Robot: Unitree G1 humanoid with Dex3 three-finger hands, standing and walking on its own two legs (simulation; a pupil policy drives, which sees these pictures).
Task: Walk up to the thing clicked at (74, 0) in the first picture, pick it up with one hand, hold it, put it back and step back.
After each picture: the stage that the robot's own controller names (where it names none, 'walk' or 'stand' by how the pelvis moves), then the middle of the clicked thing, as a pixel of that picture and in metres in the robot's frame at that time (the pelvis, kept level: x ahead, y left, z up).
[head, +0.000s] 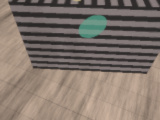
stand; out of the picture +1.06 +0.06 +0.01
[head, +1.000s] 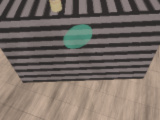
walk; (55, 0) +0.91 +0.21 +0.03
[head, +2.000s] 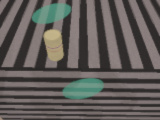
walk; (54, 45) +0.50 +0.15 +0.04
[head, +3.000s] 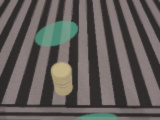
stand; (62, 79) +0.35 +0.10 +0.02
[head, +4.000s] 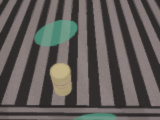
stand; (61, 80) +0.35 +0.10 +0.01
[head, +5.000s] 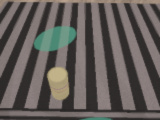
stand; (59, 84) +0.34 +0.11 +0.01
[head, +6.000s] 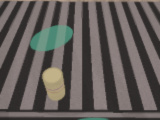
stand; (54, 84) +0.34 +0.12 +0.01
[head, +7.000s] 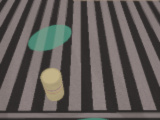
stand; (53, 85) +0.33 +0.13 +0.01
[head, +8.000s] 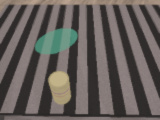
rise first; (60, 88) +0.32 +0.11 +0.01
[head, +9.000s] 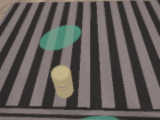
go down; (63, 82) +0.35 +0.11 +0.01
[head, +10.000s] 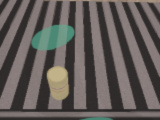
go down; (58, 83) +0.34 +0.10 +0.02
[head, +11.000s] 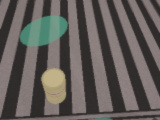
go down; (54, 87) +0.32 +0.09 +0.03
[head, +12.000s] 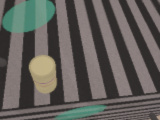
close in; (44, 75) +0.34 +0.10 +0.05
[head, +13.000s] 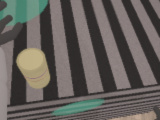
close; (35, 70) +0.35 +0.11 +0.08
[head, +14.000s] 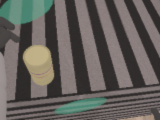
lift; (40, 66) +0.36 +0.11 +0.08
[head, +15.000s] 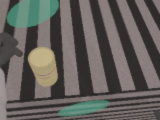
lift; (44, 68) +0.35 +0.11 +0.07
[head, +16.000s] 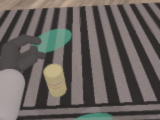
lift; (55, 80) +0.36 +0.12 +0.03
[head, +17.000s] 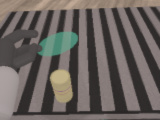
close; (62, 86) +0.34 +0.10 +0.03
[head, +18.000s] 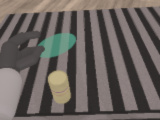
stand; (60, 87) +0.34 +0.11 +0.02
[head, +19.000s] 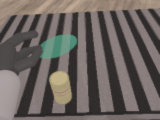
stand; (61, 88) +0.34 +0.11 +0.02
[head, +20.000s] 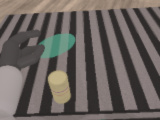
stand; (60, 87) +0.34 +0.11 +0.02
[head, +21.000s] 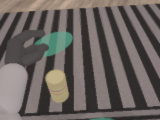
stand; (57, 86) +0.34 +0.11 +0.02
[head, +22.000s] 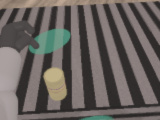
crouch; (56, 84) +0.35 +0.11 +0.02
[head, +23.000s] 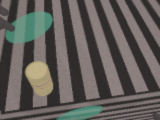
lower; (40, 79) +0.35 +0.12 +0.03
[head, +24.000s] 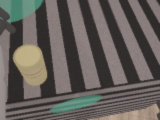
lower; (32, 66) +0.36 +0.11 +0.08
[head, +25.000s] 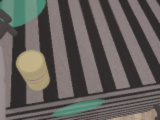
lower; (35, 71) +0.34 +0.11 +0.07
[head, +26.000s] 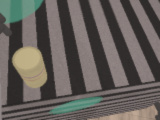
lower; (32, 69) +0.35 +0.11 +0.08
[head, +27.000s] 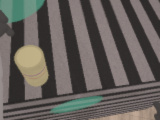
lower; (33, 67) +0.35 +0.11 +0.08
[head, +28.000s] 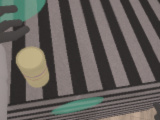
open; (34, 68) +0.35 +0.11 +0.08
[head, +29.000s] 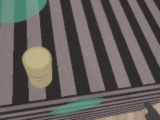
sink last; (39, 68) +0.35 +0.10 +0.07
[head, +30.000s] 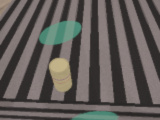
stand; (61, 75) +0.36 +0.12 +0.04
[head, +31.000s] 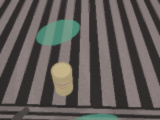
stand; (62, 79) +0.34 +0.10 +0.02
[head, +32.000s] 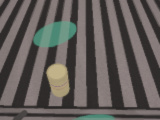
stand; (58, 81) +0.34 +0.11 +0.02
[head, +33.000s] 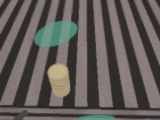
stand; (59, 81) +0.34 +0.11 +0.02
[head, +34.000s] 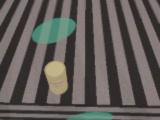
walk; (57, 78) +0.35 +0.12 +0.02
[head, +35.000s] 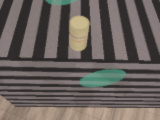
walk; (78, 34) +0.49 +0.05 +0.04
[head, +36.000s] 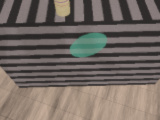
walk; (61, 1) +0.70 +0.14 +0.04
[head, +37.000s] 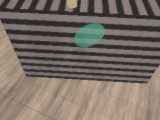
stand; out of the picture +0.93 +0.11 +0.03
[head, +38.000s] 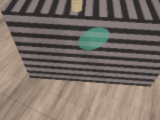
stand; (76, 0) +0.91 +0.07 +0.01
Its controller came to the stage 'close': yes
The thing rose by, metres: 0.00
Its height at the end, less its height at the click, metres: +0.00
